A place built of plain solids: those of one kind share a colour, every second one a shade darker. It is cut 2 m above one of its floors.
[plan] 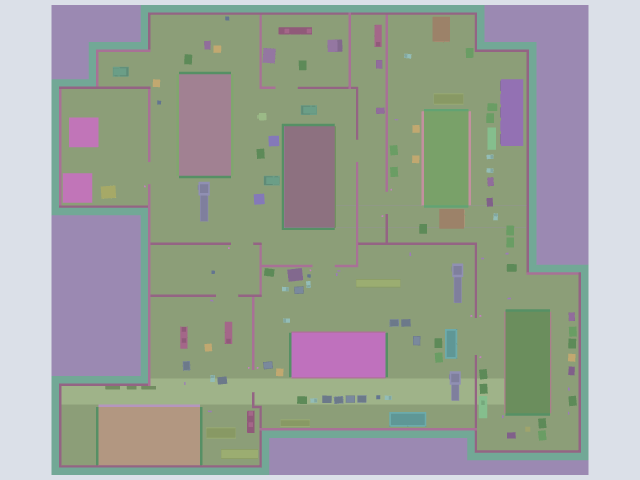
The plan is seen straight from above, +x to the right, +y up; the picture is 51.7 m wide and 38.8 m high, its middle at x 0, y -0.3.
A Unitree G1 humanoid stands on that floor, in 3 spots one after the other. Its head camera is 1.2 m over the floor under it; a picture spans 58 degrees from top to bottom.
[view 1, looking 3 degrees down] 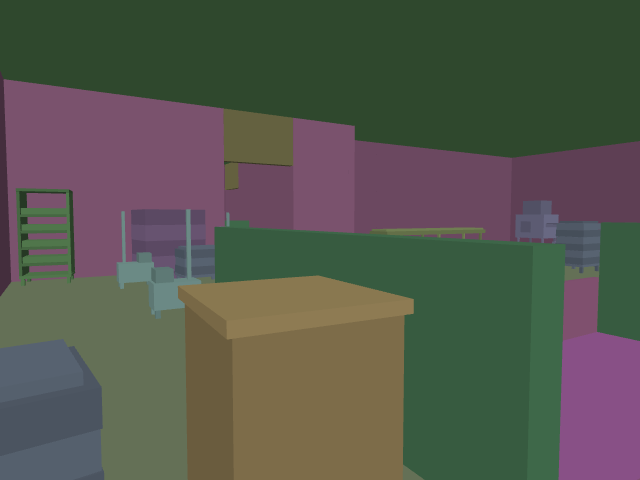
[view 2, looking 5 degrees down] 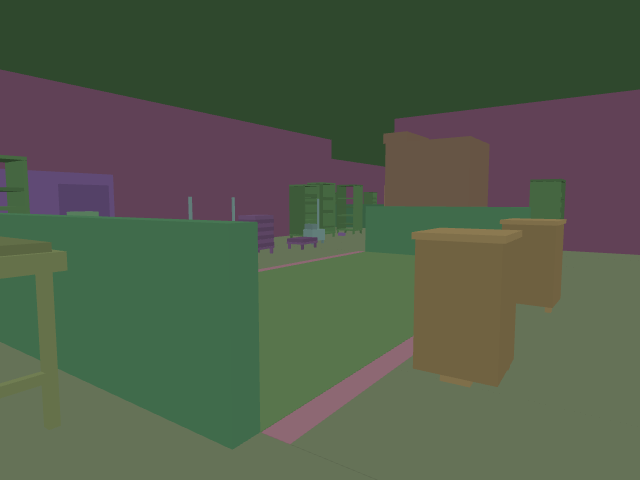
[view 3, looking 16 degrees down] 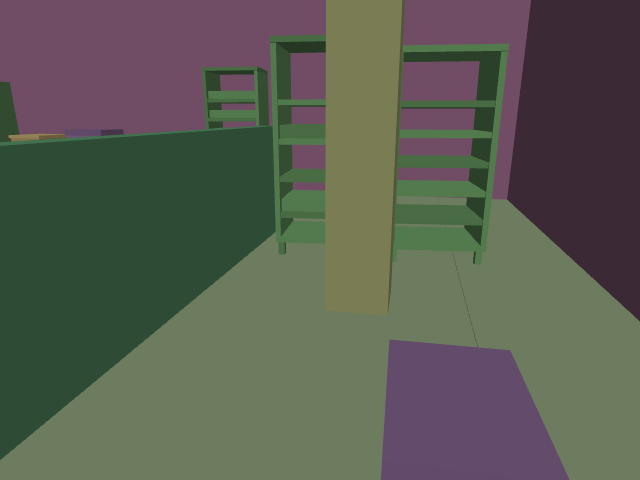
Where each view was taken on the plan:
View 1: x -3.90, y -12.30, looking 59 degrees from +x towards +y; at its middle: wall_low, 2.72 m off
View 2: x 6.90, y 11.70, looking -55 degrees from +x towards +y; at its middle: mopcart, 12.46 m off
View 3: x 14.10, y -15.90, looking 12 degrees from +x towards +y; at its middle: rack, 3.79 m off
